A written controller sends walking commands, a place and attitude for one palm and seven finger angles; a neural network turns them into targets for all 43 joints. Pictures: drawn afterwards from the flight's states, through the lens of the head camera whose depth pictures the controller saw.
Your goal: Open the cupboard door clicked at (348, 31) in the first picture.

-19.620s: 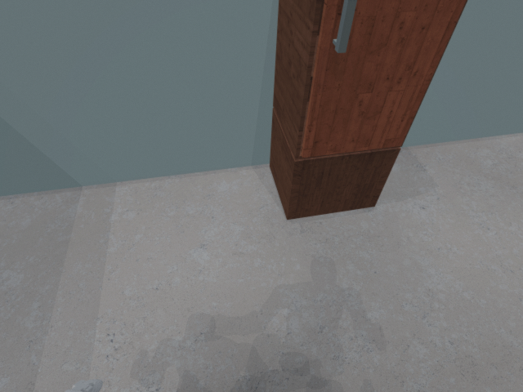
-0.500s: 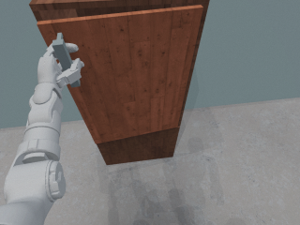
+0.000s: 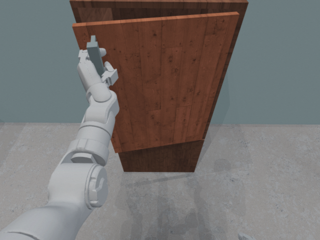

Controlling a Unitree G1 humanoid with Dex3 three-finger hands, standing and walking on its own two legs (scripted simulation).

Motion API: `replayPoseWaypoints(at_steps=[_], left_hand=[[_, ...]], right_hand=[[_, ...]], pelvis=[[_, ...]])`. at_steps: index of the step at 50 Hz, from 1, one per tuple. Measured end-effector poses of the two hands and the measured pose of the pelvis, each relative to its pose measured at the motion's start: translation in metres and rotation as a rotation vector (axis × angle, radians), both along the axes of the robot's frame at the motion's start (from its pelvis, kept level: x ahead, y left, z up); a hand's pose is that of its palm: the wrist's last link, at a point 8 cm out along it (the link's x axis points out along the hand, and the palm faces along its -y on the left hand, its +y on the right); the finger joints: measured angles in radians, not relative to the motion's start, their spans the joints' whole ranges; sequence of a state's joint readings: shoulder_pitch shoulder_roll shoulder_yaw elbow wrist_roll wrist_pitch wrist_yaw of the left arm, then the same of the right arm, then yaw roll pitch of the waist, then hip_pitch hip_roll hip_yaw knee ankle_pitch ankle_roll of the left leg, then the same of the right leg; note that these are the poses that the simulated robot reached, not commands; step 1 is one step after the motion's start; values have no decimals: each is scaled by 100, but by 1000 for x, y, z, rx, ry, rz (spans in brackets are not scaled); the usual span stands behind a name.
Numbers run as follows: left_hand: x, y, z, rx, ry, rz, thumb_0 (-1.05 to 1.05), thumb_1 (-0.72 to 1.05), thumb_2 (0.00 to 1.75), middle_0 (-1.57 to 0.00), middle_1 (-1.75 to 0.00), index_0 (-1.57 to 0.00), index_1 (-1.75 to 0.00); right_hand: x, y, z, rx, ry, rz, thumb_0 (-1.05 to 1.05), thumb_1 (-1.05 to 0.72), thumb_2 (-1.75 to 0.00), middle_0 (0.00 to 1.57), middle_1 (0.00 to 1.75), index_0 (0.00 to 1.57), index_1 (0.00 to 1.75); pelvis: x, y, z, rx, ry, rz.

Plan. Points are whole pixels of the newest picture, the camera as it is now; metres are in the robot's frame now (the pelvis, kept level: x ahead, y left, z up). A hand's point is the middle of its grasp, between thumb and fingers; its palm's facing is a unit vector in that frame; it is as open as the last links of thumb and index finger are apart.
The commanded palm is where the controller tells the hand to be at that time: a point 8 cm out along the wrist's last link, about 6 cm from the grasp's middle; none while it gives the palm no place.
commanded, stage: pull the door open along its arc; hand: left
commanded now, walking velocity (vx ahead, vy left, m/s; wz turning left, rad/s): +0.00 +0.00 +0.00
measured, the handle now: (99, 64) +0.52 +0.17 +0.17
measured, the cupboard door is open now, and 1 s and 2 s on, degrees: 11 37 37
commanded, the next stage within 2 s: open thumb and fingers to let go in 0.74 s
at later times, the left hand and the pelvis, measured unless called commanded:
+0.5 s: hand (120, 97) +0.39 +0.09 +0.17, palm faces +0.37 -0.93 +0.06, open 6.0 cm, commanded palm +0.32 +0.11 +0.17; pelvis +0.01 +0.01 +0.01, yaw -2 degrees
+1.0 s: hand (140, 117) +0.33 +0.04 +0.18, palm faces +0.35 -0.94 -0.01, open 6.4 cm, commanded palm +0.28 +0.08 +0.17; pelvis +0.00 -0.01 +0.01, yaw +1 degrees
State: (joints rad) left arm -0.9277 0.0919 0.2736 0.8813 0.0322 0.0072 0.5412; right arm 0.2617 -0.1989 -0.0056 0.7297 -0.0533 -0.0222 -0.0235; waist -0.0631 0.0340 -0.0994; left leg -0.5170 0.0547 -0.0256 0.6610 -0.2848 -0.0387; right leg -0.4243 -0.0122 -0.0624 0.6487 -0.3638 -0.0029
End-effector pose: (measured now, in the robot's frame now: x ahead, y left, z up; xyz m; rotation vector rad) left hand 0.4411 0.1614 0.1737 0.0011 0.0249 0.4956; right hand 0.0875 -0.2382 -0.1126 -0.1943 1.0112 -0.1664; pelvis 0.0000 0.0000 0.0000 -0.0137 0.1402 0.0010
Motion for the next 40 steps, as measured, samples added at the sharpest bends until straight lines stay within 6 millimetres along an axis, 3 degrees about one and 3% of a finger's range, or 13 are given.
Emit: replayPoseWaypoints(at_steps=[9, 12, 15, 20, 26, 33, 36, 40], left_hand=[[0, 3, -2, -5, -38, -32, -1, 73, 81, -34, -135, -35, -135], [-6, 1, -3, -12, -53, -39, -1, 73, 80, -33, -135, -36, -135], [-17, -1, -4, -14, -64, -50, -1, 73, 79, -33, -135, -36, -134], [-47, -10, -5, -18, -80, -79, 0, 73, 77, -32, -135, -35, -133], [-95, -31, -4, -38, -85, -122, 0, 70, 73, -31, -135, -35, -132], [-144, -65, -2, 4, -70, -201, 1, 68, 72, -33, -135, -34, -133], [-158, -76, -1, 14, -59, -243, 1, 66, 71, -36, -135, -35, -133], [-166, -84, 1, 15, -39, -267, 1, 66, 71, -38, -135, -36, -134]], right_hand=[[-81, -11, -10, -2, 182, -111, 1, -90, -90, 20, 30, 20, 30], [-90, -13, -8, -2, 191, -132, 1, -90, -90, 20, 30, 20, 30], [-86, -13, -5, -1, 166, -137, 2, -90, -90, 20, 30, 20, 30], [-46, -8, 2, 8, 58, -101, 2, -90, -90, 20, 30, 20, 30], [38, 10, 22, 35, -149, 2, 2, -90, -90, 20, 30, 20, 30], [130, 47, 62, 104, -372, 152, 2, -91, -90, 20, 30, 20, 30], [152, 62, 77, 146, -422, 204, 1, -91, -90, 20, 30, 20, 30], [164, 75, 84, 181, -431, 251, 1, -90, -90, 20, 30, 20, 30]], pelvis=[[0, 2, 3, 1, -7, -25], [2, 3, 5, 2, -17, -35], [4, 5, 7, 2, -30, -42], [7, 8, 10, 3, -67, -45], [9, 11, 12, 5, -124, -32], [10, 8, 12, 5, -180, -3], [10, 4, 12, 5, -192, 4], [9, -1, 12, 4, -201, 9]])
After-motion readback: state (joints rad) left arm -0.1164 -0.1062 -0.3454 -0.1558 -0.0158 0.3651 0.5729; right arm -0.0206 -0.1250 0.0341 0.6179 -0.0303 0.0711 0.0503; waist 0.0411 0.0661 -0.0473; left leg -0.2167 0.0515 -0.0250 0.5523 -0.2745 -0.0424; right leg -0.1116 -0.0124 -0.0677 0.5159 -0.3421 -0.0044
